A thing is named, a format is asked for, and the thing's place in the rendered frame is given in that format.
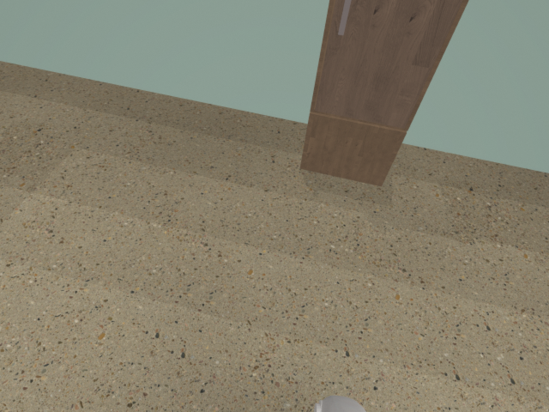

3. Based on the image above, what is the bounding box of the cupboard door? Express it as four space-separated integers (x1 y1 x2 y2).
315 0 463 129

